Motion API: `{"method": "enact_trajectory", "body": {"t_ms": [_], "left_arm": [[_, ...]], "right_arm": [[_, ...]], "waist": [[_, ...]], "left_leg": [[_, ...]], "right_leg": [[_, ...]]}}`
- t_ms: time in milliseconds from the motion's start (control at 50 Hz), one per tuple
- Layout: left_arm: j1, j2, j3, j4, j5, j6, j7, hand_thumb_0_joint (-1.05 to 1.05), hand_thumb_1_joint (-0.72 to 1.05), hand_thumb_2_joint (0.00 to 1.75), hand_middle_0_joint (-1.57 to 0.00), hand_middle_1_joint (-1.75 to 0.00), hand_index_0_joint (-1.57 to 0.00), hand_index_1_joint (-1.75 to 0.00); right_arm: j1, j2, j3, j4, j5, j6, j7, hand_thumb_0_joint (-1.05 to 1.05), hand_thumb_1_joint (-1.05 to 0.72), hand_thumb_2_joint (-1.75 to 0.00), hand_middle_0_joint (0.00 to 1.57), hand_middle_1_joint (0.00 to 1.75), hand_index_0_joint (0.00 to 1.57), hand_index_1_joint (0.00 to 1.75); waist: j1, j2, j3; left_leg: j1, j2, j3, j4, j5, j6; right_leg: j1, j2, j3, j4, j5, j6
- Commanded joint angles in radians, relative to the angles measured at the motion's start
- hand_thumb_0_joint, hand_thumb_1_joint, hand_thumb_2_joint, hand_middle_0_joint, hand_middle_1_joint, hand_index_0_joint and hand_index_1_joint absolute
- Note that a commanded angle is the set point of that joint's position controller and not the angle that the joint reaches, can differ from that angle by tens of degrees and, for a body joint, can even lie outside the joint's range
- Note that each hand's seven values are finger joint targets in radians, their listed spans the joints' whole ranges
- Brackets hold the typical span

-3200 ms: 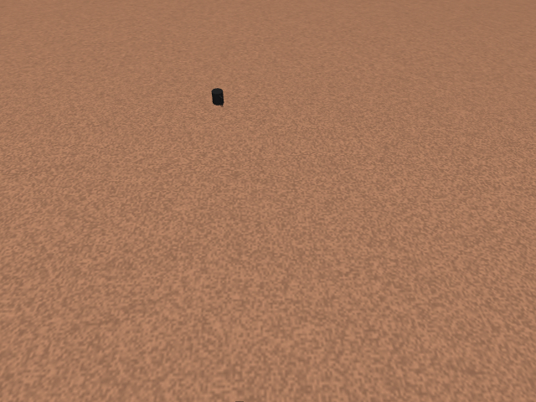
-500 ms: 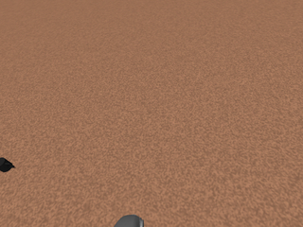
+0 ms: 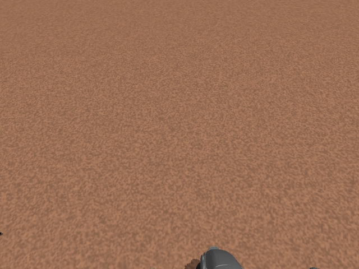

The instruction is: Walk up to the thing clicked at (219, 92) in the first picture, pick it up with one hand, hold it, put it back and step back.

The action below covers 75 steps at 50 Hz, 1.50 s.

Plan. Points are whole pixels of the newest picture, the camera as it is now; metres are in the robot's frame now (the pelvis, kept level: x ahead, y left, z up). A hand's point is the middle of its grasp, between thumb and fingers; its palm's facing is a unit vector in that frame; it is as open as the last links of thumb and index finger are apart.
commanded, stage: walk up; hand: left
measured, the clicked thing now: out of the picture +0.41 +0.99 -0.70
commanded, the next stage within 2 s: none
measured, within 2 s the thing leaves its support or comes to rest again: neither
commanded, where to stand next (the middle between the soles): -0.03 +0.95 m, yaw -25 degrees
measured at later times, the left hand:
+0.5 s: hand out of the picture +0.13 +0.56 -0.13, palm faces -0.14 -0.78 -0.61, open 7.4 cm
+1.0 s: hand out of the picture +0.14 +0.80 -0.13, palm faces -0.20 -0.74 -0.64, open 7.4 cm
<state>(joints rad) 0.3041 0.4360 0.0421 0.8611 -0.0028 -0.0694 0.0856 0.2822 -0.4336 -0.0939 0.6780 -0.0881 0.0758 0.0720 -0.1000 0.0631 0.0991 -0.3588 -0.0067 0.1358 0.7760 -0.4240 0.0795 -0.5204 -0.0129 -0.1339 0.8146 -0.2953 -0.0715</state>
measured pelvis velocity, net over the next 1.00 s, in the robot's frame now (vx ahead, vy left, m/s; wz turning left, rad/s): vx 0.01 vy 0.48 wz -0.20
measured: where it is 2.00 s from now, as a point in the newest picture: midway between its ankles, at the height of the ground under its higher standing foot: outside the picture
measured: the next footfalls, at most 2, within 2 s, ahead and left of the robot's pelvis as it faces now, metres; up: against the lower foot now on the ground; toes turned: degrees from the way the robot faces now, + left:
right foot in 0.02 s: +0.12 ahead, -0.08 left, +0.00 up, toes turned -6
left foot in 0.34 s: +0.08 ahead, +0.34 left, +0.00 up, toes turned -3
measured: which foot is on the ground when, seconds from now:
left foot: down 0.00-0.02, up 0.04-0.32, down 0.34-0.64, up 0.66-0.96, down 0.98-1.00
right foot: up 0.00-0.00, down 0.02-0.36, up 0.38-0.62, down 0.64-1.00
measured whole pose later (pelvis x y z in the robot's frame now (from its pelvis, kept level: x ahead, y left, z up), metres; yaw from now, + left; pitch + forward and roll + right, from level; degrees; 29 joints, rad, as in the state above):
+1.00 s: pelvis +0.01 +0.48 -0.03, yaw -11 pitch -2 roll +0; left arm 0.30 0.51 0.07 0.80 0.05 -0.05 0.09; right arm 0.23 -0.51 -0.13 0.67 -0.07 0.10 0.09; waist 0.00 0.08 0.11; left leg -0.45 0.06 -0.03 1.00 -0.54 -0.02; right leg -0.60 -0.18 0.14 0.89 -0.32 -0.02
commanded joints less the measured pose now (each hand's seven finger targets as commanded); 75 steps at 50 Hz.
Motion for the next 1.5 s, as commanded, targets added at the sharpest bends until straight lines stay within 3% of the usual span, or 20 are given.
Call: {"method": "enact_trajectory", "body": {"t_ms": [0, 40, 140, 260, 320, 360, 460, 580, 600, 620, 640, 780, 900, 940, 980, 1000, 1040, 1260, 1320, 1480], "left_arm": [[0.336, 0.364, 0.14, -0.031, 0.04, -0.008, 0.056, 0.0, 0.9, 0.9, -0.2, -0.3, -0.2, -0.3], [0.158, 0.388, 0.132, -0.118, 0.011, -0.013, 0.067, 0.0, 0.9, 0.9, -0.2, -0.3, -0.2, -0.3], [0.011, 0.351, 0.13, -0.14, 0.043, -0.017, 0.044, 0.0, 0.9, 0.9, -0.2, -0.3, -0.2, -0.3], [0.045, 0.412, 0.153, -0.127, 0.058, -0.021, 0.029, 0.0, 0.9, 0.9, -0.2, -0.3, -0.2, -0.3], [0.01, 0.316, 0.114, -0.125, 0.039, -0.006, 0.027, 0.0, 0.9, 0.9, -0.2, -0.3, -0.2, -0.3], [-0.056, 0.225, 0.076, -0.135, 0.02, -0.008, 0.063, 0.0, 0.9, 0.9, -0.2, -0.3, -0.2, -0.3], [0.104, 0.258, 0.08, -0.019, -0.016, -0.006, 0.041, 0.0, 0.9, 0.9, -0.2, -0.3, -0.2, -0.3], [0.309, 0.228, 0.088, -0.008, -0.005, -0.004, 0.043, 0.0, 0.9, 0.9, -0.2, -0.3, -0.2, -0.3], [0.315, 0.306, 0.113, -0.027, 0.019, -0.01, 0.052, 0.0, 0.9, 0.9, -0.2, -0.3, -0.2, -0.3], [0.267, 0.351, 0.123, -0.082, 0.032, -0.009, 0.056, 0.0, 0.9, 0.9, -0.2, -0.3, -0.2, -0.3], [0.197, 0.364, 0.122, -0.113, 0.018, -0.005, 0.063, 0.0, 0.9, 0.9, -0.2, -0.3, -0.2, -0.3], [0.005, 0.34, 0.122, -0.143, 0.036, -0.009, 0.038, 0.0, 0.9, 0.9, -0.2, -0.3, -0.2, -0.3], [0.038, 0.4, 0.146, -0.116, 0.056, 0.001, 0.024, 0.0, 0.9, 0.9, -0.2, -0.3, -0.2, -0.3], [-0.038, 0.371, 0.13, -0.128, 0.049, 0.014, 0.027, 0.0, 0.9, 0.9, -0.2, -0.3, -0.2, -0.3], [-0.073, 0.202, 0.082, -0.14, 0.021, 0.022, 0.052, 0.0, 0.9, 0.9, -0.2, -0.3, -0.2, -0.3], [-0.143, 0.258, 0.081, -0.132, 0.028, 0.013, 0.071, 0.0, 0.9, 0.9, -0.2, -0.3, -0.2, -0.3], [-0.057, 0.26, 0.09, -0.051, -0.003, 0.016, 0.055, 0.0, 0.9, 0.9, -0.2, -0.3, -0.2, -0.3], [0.234, 0.204, 0.079, -0.016, -0.002, 0.018, 0.036, 0.0, 0.9, 0.9, -0.2, -0.3, -0.2, -0.3], [0.122, 0.36, 0.12, -0.122, 0.023, 0.01, 0.057, 0.0, 0.9, 0.9, -0.2, -0.3, -0.2, -0.3], [0.01, 0.313, 0.115, -0.138, 0.034, 0.007, 0.041, 0.0, 0.9, 0.9, -0.2, -0.3, -0.2, -0.3]], "right_arm": [[-0.054, -0.119, -0.033, -0.176, 0.012, -0.025, -0.01, 0.0, -0.9, -0.9, 0.2, 0.3, 0.2, 0.3], [-0.065, -0.242, -0.083, -0.162, 0.001, 0.005, -0.027, 0.0, -0.9, -0.9, 0.2, 0.3, 0.2, 0.3], [-0.009, -0.239, -0.091, -0.081, 0.003, 0.009, 0.022, 0.0, -0.9, -0.9, 0.2, 0.3, 0.2, 0.3], [-0.058, -0.223, -0.093, -0.094, 0.019, 0.005, 0.036, 0.0, -0.9, -0.9, 0.2, 0.3, 0.2, 0.3], [0.144, -0.237, -0.114, -0.026, 0.0, -0.021, 0.014, 0.0, -0.9, -0.9, 0.2, 0.3, 0.2, 0.3], [0.059, -0.416, -0.137, -0.061, 0.014, -0.037, -0.015, 0.0, -0.9, -0.9, 0.2, 0.3, 0.2, 0.3], [-0.087, -0.254, -0.089, -0.117, 0.012, -0.042, -0.04, 0.0, -0.9, -0.9, 0.2, 0.3, 0.2, 0.3], [-0.159, -0.191, -0.057, -0.183, 0.014, -0.009, -0.032, 0.0, -0.9, -0.9, 0.2, 0.3, 0.2, 0.3], [-0.084, -0.136, -0.04, -0.18, 0.029, -0.01, -0.027, 0.0, -0.9, -0.9, 0.2, 0.3, 0.2, 0.3], [0.012, -0.125, -0.031, -0.178, 0.026, -0.008, -0.026, 0.0, -0.9, -0.9, 0.2, 0.3, 0.2, 0.3], [0.004, -0.211, -0.062, -0.167, 0.015, 0.01, -0.043, 0.0, -0.9, -0.9, 0.2, 0.3, 0.2, 0.3], [0.01, -0.224, -0.085, -0.094, 0.015, 0.025, 0.004, 0.0, -0.9, -0.9, 0.2, 0.3, 0.2, 0.3], [-0.027, -0.217, -0.086, -0.083, 0.026, 0.021, 0.016, 0.0, -0.9, -0.9, 0.2, 0.3, 0.2, 0.3], [0.147, -0.233, -0.104, -0.023, 0.019, 0.014, 0.012, 0.0, -0.9, -0.9, 0.2, 0.3, 0.2, 0.3], [0.136, -0.4, -0.128, -0.049, 0.005, -0.005, -0.009, 0.0, -0.9, -0.9, 0.2, 0.3, 0.2, 0.3], [-0.005, -0.436, -0.127, -0.063, 0.026, -0.008, -0.023, 0.0, -0.9, -0.9, 0.2, 0.3, 0.2, 0.3], [-0.073, -0.291, -0.094, -0.088, 0.007, -0.017, -0.038, 0.0, -0.9, -0.9, 0.2, 0.3, 0.2, 0.3], [-0.086, -0.182, -0.052, -0.15, 0.019, 0.005, -0.033, 0.0, -0.9, -0.9, 0.2, 0.3, 0.2, 0.3], [-0.004, -0.206, -0.065, -0.159, 0.008, 0.017, -0.048, 0.0, -0.9, -0.9, 0.2, 0.3, 0.2, 0.3], [-0.024, -0.194, -0.084, -0.109, 0.036, 0.027, -0.018, 0.0, -0.9, -0.9, 0.2, 0.3, 0.2, 0.3]], "waist": [[0.162, -0.245, -0.253], [0.122, -0.073, -0.171], [0.044, -0.169, -0.079], [0.088, -0.249, -0.103], [-0.036, -0.046, -0.172], [-0.051, 0.388, -0.092], [0.047, 0.202, -0.099], [0.174, 0.051, -0.173], [0.184, -0.109, -0.191], [0.129, -0.208, -0.264], [0.119, -0.064, -0.246], [0.058, -0.175, -0.074], [0.109, -0.277, -0.095], [0.003, -0.182, -0.148], [-0.055, 0.349, -0.058], [-0.026, 0.31, 0.03], [0.021, 0.068, 0.054], [0.14, 0.06, -0.159], [0.125, -0.159, -0.182], [0.092, -0.193, -0.089]], "left_leg": [[-0.504, 0.039, -0.152, 0.415, -0.153, -0.08], [-0.482, 0.088, -0.306, 0.684, -0.153, -0.113], [-0.258, 0.099, -0.243, 0.552, 0.027, -0.078], [-0.131, 0.086, -0.147, 0.207, -0.098, -0.058], [0.153, 0.013, -0.125, -0.139, -0.021, -0.051], [0.123, 0.33, -0.724, -0.404, 0.159, 0.114], [0.13, 0.252, -0.383, -0.175, 0.664, 0.157], [-0.082, 0.138, -0.191, 0.075, 0.594, 0.031], [-0.269, 0.07, -0.164, 0.244, 0.355, -0.041], [-0.463, 0.041, -0.198, 0.426, -0.183, -0.103], [-0.444, 0.045, -0.281, 0.593, -0.224, -0.1], [-0.24, 0.069, -0.219, 0.58, 0.03, -0.084], [-0.116, 0.064, -0.114, 0.198, -0.139, -0.054], [0.141, 0.032, -0.098, 0.012, -0.048, -0.032], [0.024, 0.314, -0.665, -0.399, -0.125, 0.085], [-0.157, 0.386, -0.833, -0.511, -0.194, 0.178], [-0.121, 0.253, -0.552, -0.354, -0.006, 0.073], [-0.039, 0.173, -0.268, -0.051, 0.532, 0.017], [-0.424, 0.044, -0.315, 0.547, -0.254, -0.121], [-0.264, 0.027, -0.264, 0.551, -0.01, -0.1]], "right_leg": [[0.674, -0.374, 0.625, -0.362, 0.025, -0.138], [0.356, -0.553, 0.87, -0.473, -0.133, -0.339], [0.018, -0.257, 0.392, -0.383, -0.237, -0.147], [-0.011, -0.241, 0.374, -0.305, -0.178, -0.159], [-0.139, -0.112, 0.233, 0.067, -0.027, -0.053], [-0.415, 0.1, 0.176, 0.421, -0.401, 0.002], [-0.206, 0.002, 0.107, 0.389, -0.19, 0.029], [0.355, -0.031, 0.104, -0.274, 0.137, -0.019], [0.536, -0.132, 0.302, -0.319, 0.16, -0.039], [0.673, -0.408, 0.677, -0.333, 0.167, -0.153], [0.505, -0.549, 0.828, -0.372, 0.178, -0.294], [0.029, -0.233, 0.356, -0.361, -0.216, -0.14], [0.004, -0.231, 0.373, -0.308, -0.213, -0.137], [-0.155, -0.174, 0.283, -0.142, -0.204, -0.061], [-0.409, 0.155, 0.113, 0.399, -0.382, 0.032], [-0.342, 0.076, 0.218, 0.502, -0.35, 0.005], [-0.317, 0.059, 0.262, 0.52, -0.213, 0.023], [0.333, -0.022, 0.114, -0.249, 0.077, -0.006], [0.43, -0.574, 0.845, -0.353, 0.334, -0.339], [0.166, -0.239, 0.34, -0.258, 0.089, -0.154]]}}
